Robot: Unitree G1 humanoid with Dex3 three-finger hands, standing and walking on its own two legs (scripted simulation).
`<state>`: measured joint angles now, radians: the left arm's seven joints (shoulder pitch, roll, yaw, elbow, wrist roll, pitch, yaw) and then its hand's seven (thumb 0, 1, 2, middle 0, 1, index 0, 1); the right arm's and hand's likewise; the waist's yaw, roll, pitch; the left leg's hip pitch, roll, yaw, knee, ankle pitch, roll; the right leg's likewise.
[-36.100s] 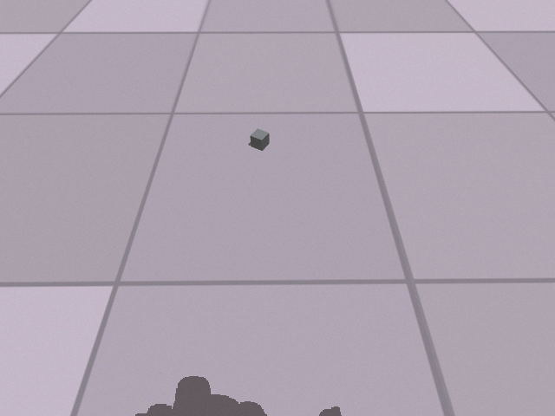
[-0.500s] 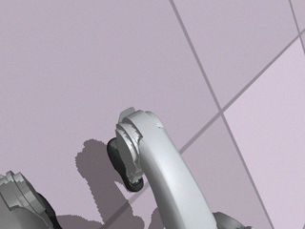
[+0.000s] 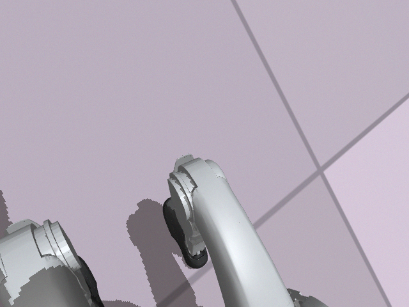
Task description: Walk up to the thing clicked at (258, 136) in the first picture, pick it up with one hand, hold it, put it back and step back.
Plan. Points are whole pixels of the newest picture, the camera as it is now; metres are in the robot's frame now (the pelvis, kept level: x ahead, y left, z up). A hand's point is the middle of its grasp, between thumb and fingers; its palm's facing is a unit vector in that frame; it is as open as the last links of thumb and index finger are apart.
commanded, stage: lift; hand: left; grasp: from above
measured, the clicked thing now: out of the picture +0.49 +0.31 -0.22
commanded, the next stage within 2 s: hold in 1.70 s
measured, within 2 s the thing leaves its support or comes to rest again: neither
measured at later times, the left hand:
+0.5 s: hand out of the picture +0.45 +0.32 -0.09, palm faces -0.04 -0.46 -0.88, open 10.3 cm
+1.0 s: hand out of the picture +0.38 +0.28 +0.11, palm faces -0.13 -0.42 -0.90, open 10.3 cm
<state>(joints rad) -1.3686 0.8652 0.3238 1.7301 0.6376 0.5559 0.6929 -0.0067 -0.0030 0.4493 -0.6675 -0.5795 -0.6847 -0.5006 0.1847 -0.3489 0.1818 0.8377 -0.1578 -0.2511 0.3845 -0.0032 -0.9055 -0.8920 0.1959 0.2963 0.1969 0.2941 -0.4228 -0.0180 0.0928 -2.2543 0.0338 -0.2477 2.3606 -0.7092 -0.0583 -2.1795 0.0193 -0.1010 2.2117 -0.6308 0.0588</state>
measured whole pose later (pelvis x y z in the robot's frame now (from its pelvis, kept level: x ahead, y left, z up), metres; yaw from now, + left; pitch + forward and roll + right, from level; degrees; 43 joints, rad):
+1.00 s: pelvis +0.02 -0.02 +0.19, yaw +8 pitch +30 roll -1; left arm -0.85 0.32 0.08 1.19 0.53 0.80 0.48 -0.01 -0.04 0.48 -0.71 -0.55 -0.72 -0.49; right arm 0.16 -0.30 0.00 0.88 0.01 -0.19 0.13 0.00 -0.90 -0.89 0.20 0.30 0.20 0.29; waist -0.15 0.06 -0.26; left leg -1.59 0.08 -0.07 1.70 -0.63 -0.07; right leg -1.60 0.00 -0.01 1.68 -0.61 0.00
